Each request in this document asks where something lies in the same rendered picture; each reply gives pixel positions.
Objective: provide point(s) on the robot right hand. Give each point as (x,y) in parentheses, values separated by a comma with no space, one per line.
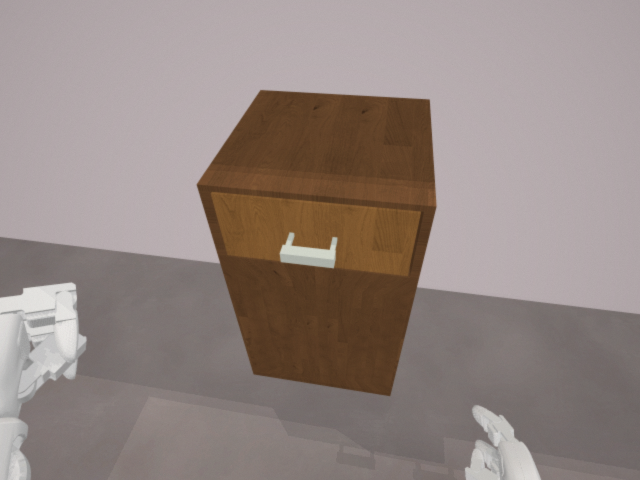
(512,461)

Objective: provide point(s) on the handle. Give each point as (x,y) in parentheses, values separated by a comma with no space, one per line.
(308,256)

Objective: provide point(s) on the drawer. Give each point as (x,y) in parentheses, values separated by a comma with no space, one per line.
(369,239)

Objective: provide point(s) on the robot left forearm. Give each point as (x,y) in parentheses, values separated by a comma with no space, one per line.
(13,463)

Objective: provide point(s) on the cabinet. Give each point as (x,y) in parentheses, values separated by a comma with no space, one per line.
(334,327)

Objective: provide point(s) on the robot left hand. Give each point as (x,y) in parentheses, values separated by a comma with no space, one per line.
(47,317)

